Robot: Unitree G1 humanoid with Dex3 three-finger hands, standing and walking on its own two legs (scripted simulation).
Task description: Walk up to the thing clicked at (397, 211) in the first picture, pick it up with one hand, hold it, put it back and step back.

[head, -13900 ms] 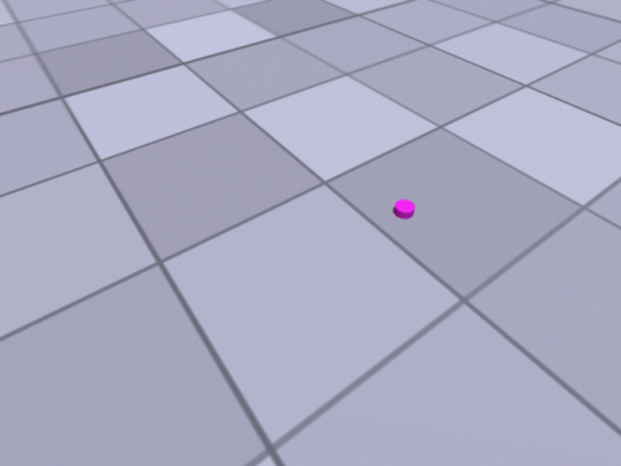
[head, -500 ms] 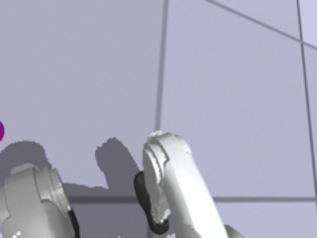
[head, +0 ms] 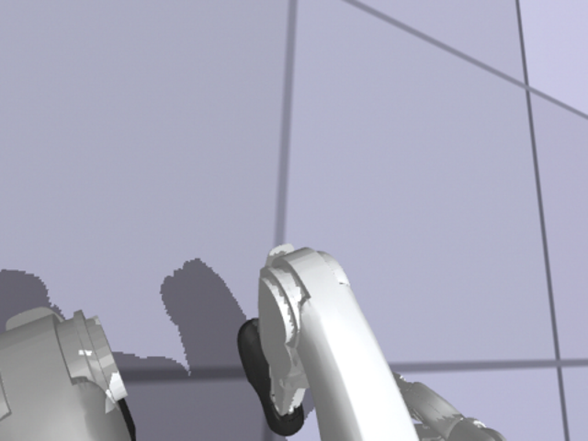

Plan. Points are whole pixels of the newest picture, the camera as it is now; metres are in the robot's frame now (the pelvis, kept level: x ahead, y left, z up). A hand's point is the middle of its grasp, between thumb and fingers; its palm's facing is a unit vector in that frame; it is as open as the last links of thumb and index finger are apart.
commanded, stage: rest palm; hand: left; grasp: from above
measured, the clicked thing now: out of the picture +0.41 +0.33 -0.28
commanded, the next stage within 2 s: close in 0.16 s
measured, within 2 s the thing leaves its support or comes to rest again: neither
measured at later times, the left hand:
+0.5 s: hand out of the picture +0.40 +0.33 -0.24, palm faces -0.37 -0.11 -0.92, open 13.6 cm
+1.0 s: hand out of the picture +0.40 +0.32 -0.25, palm faces -0.40 -0.14 -0.91, open 12.8 cm
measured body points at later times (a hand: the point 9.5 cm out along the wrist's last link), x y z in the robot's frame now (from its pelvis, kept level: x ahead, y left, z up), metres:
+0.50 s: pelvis +0.00 +0.00 +0.00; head +0.24 +0.13 +0.35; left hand +0.41 +0.33 -0.19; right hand +0.08 -0.25 -0.06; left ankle +0.07 +0.13 -0.26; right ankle +0.11 -0.12 -0.26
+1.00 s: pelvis +0.00 +0.00 +0.00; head +0.25 +0.14 +0.34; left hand +0.41 +0.33 -0.20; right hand +0.08 -0.24 -0.06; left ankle +0.07 +0.13 -0.26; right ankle +0.11 -0.12 -0.26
